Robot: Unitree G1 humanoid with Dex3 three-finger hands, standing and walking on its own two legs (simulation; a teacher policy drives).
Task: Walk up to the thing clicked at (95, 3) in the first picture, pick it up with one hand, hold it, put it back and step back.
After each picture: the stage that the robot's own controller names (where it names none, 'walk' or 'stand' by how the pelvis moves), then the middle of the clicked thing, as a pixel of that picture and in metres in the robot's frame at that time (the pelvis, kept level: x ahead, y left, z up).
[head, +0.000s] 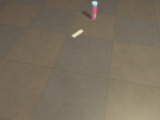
stand; (93, 11) +1.97 -0.23 -0.65
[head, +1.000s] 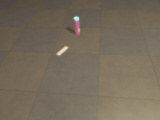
walk; (77, 26) +1.84 +0.14 -0.63
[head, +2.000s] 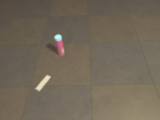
walk; (59, 45) +1.23 +0.30 -0.65
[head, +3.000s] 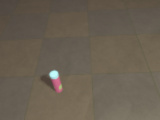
walk; (56, 82) +0.79 +0.27 -0.65
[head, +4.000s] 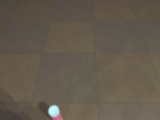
stand; (56, 116) +0.46 +0.23 -0.65
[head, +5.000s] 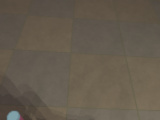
walk; out of the picture +0.37 +0.41 -0.62
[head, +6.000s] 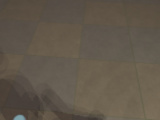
stand; out of the picture +0.39 +0.40 -0.64
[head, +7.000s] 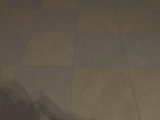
walk; out of the picture +0.36 +0.42 -0.66
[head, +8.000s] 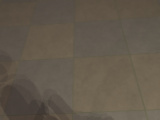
stand; out of the picture +0.34 +0.46 -0.64
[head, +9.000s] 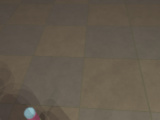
stand; (34, 118) +0.47 +0.40 -0.64
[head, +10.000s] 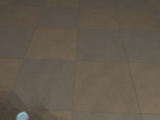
stand; out of the picture +0.46 +0.39 -0.66
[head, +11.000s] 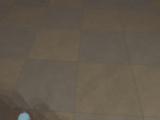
stand; out of the picture +0.45 +0.38 -0.66
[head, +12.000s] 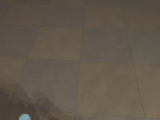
stand; out of the picture +0.43 +0.38 -0.66
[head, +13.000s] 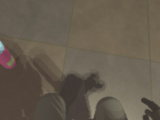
go down; (2, 55) +0.48 +0.39 -0.38
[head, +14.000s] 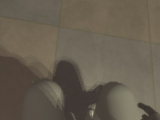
go down; out of the picture +0.49 +0.42 -0.25
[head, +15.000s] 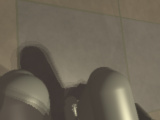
close in; out of the picture +0.45 +0.47 -0.18
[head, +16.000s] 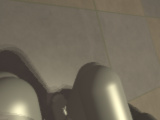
close; out of the picture +0.44 +0.48 -0.16
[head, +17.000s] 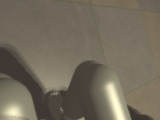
approach; out of the picture +0.50 +0.34 -0.25
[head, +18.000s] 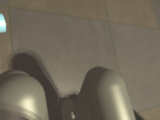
lift; out of the picture +0.51 +0.32 -0.26
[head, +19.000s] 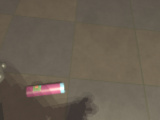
lift; (45, 89) +0.51 +0.21 -0.59
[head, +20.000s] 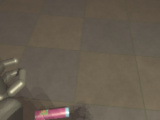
approach; (52, 113) +0.49 +0.21 -0.70
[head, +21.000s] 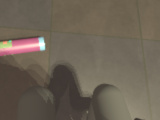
approach; (19, 46) +0.54 +0.26 -0.39
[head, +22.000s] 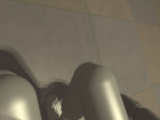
go down; out of the picture +0.52 +0.33 -0.26
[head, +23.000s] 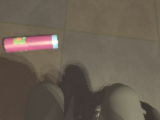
approach; (32, 43) +0.55 +0.26 -0.34
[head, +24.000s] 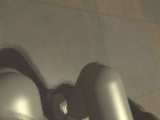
stand; out of the picture +0.52 +0.33 -0.26
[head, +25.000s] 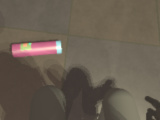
stand; (37, 48) +0.54 +0.25 -0.39
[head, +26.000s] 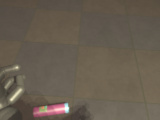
close; (51, 109) +0.50 +0.20 -0.66
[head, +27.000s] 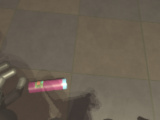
close; (48, 85) +0.51 +0.22 -0.58
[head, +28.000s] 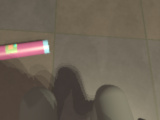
approach; (24, 49) +0.55 +0.25 -0.38
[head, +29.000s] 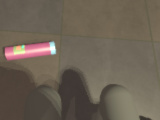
hold; (31, 50) +0.56 +0.25 -0.37
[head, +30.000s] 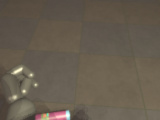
hold; (53, 117) +0.50 +0.20 -0.69
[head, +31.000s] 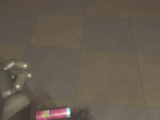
hold; (53, 114) +0.48 +0.21 -0.70
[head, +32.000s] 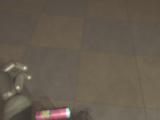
lower; (53, 114) +0.49 +0.21 -0.71
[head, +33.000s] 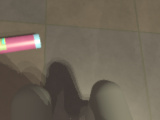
lower; (13, 44) +0.54 +0.26 -0.37
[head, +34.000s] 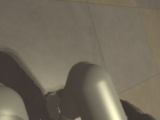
lower; out of the picture +0.51 +0.32 -0.27
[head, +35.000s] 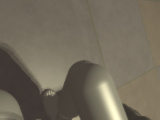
lower; out of the picture +0.50 +0.33 -0.27
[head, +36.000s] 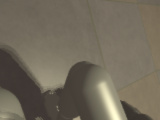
open; out of the picture +0.50 +0.33 -0.27
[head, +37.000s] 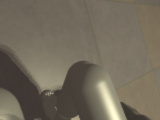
withdraw; out of the picture +0.49 +0.33 -0.27
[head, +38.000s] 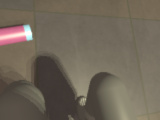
walk; (0, 37) +0.52 +0.28 -0.33
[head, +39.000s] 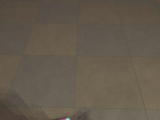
stand; out of the picture +0.45 +0.19 -0.69
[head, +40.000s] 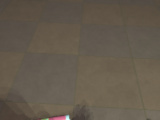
stand; out of the picture +0.48 +0.20 -0.69
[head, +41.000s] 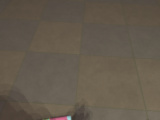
stand; out of the picture +0.46 +0.19 -0.69
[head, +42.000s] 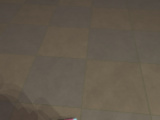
stand; out of the picture +0.47 +0.18 -0.75
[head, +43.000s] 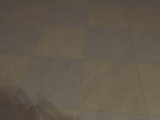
stand; out of the picture +0.44 +0.19 -0.75
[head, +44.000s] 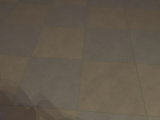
walk; out of the picture +0.43 +0.19 -0.75
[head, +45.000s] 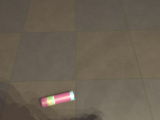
walk; (58, 98) +0.52 +0.19 -0.72
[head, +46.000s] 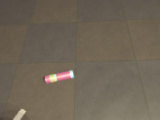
walk; (59, 76) +0.77 +0.25 -0.73
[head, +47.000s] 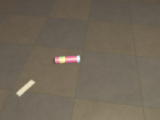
stand; (67, 59) +1.08 +0.18 -0.72
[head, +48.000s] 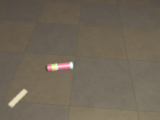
stand; (60, 66) +1.03 +0.18 -0.74
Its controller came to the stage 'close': yes
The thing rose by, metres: 0.00
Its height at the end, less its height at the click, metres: -0.09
